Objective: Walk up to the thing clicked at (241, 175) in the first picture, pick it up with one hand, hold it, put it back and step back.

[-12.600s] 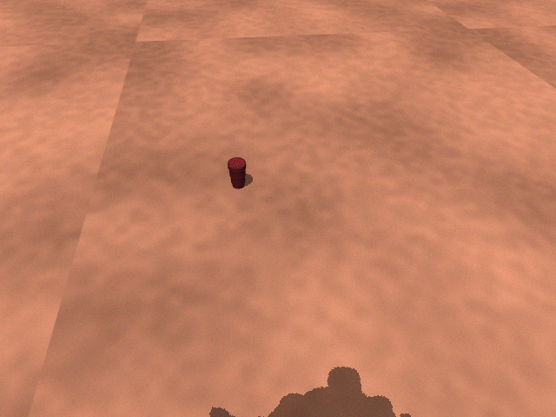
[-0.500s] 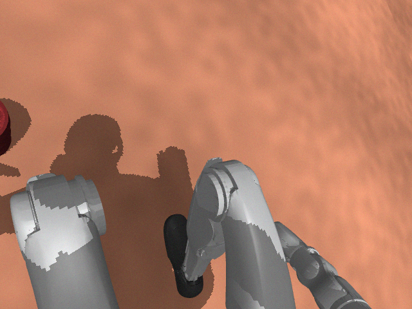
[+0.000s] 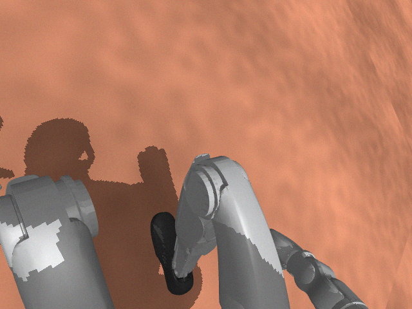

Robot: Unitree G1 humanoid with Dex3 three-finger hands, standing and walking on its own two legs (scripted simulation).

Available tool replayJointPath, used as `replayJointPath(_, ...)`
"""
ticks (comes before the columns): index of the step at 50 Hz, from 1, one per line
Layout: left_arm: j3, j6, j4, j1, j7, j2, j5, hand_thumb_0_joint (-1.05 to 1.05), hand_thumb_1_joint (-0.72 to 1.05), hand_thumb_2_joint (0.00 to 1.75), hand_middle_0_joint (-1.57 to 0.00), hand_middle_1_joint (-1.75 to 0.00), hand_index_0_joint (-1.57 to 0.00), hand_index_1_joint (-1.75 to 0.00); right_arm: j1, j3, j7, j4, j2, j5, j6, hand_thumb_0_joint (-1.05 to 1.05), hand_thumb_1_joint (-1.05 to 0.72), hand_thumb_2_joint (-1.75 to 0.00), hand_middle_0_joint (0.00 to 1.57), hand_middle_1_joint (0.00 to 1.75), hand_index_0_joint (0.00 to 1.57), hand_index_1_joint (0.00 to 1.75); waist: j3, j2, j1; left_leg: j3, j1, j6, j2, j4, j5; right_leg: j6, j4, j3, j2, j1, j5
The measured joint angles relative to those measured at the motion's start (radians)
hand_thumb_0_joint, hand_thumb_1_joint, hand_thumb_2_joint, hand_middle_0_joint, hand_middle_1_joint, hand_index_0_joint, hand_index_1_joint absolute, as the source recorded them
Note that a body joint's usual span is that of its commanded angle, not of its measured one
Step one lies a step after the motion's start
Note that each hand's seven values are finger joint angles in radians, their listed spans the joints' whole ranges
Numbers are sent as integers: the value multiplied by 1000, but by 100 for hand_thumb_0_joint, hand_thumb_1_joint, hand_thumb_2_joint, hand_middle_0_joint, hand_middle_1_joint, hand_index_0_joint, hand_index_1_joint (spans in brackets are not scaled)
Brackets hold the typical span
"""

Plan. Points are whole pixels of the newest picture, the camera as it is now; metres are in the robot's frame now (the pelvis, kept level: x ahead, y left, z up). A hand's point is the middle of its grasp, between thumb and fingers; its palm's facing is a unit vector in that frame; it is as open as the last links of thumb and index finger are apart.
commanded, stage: close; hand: left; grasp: from the side
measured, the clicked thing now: out of the picture +0.43 +0.31 -0.21
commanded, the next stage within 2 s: settle in 0.68 s
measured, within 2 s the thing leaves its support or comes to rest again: leaves its support in 1.06 s
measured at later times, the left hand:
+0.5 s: hand out of the picture +0.41 +0.30 -0.17, palm faces +0.38 -0.92 +0.01, open 12.0 cm
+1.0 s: hand out of the picture +0.43 +0.31 -0.17, palm faces +0.40 -0.92 +0.01, open 11.8 cm
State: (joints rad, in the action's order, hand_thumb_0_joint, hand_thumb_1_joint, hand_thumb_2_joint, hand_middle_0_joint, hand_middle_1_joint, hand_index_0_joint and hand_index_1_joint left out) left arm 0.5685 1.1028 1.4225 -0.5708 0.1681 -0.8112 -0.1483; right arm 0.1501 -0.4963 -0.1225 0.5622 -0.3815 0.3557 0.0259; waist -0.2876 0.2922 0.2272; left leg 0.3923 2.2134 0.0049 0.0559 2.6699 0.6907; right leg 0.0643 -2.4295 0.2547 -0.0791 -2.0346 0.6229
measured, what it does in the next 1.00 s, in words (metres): stands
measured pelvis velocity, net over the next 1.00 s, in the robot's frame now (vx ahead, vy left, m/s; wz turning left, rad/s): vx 0.00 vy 0.00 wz -0.02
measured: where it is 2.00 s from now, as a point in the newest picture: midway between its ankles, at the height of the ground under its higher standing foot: (124, 290)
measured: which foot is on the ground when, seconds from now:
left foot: down 0.00-1.00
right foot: down 0.00-1.00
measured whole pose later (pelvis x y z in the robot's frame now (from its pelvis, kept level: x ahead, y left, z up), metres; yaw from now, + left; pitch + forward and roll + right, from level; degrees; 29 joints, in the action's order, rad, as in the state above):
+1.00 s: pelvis +0.00 +0.00 +0.00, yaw -1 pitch +11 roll -18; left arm 0.53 1.08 1.44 -0.64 0.05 -0.88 -0.11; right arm 0.18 -0.54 -0.12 0.54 -0.37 0.37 -0.03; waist -0.32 0.31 0.24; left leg 0.42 2.21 0.01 0.06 2.67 0.71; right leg 0.08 -2.40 0.27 -0.09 -2.03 0.62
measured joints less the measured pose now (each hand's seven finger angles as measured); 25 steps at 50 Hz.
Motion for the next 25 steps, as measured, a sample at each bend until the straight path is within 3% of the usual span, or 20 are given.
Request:
replayJointPath(6, -31, 10, -3, 0, -23, -15, -5, -1, -46, 12, -7, -7, -7, -7, 16, -8, -4, 6, 1, 9, -9, 0, -92, -90, 21, 30, 21, 30, -14, -4, -2, 2, 5, -3, -3, 3, 5, 9, 1, 1, 0, 1, 7)
replayJointPath(12, -43, 16, 15, -17, -55, -6, -14, -1, -30, 22, -19, -17, -18, -18, 31, -22, -7, 3, 9, 11, -14, 0, -91, -90, 21, 30, 21, 30, -11, -3, 0, 10, 1, 1, -3, 5, 11, 12, 2, 6, -1, 3, 8)
replayJointPath(20, -49, 19, 34, -43, -88, -36, 22, 0, -6, 40, -33, -33, -33, -33, 44, -36, -5, -15, 18, 18, -29, 0, -90, -90, 20, 30, 21, 30, -20, 7, 7, 19, -1, 1, 1, 5, 9, 11, 9, 13, -8, 3, -1)
replayJointPath(25, -47, 16, 35, -47, -101, -44, 24, 0, 0, 47, -43, -43, -39, -44, 41, -42, -5, -19, 17, 20, -38, 0, -89, -90, 20, 30, 21, 30, -28, 7, 7, 21, -3, 0, 4, 3, 10, 10, 15, 14, -11, 5, -4)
